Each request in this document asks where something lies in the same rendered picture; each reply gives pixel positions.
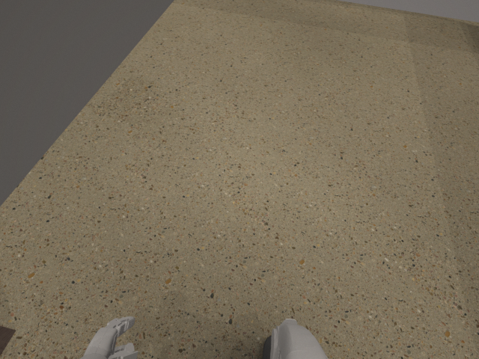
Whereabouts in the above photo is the robot right thigh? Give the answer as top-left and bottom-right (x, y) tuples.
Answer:
(271, 324), (328, 359)

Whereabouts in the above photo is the robot left hand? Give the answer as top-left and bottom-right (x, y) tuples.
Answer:
(84, 316), (138, 359)

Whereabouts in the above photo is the cupboard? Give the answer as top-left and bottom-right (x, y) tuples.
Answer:
(0, 326), (16, 356)

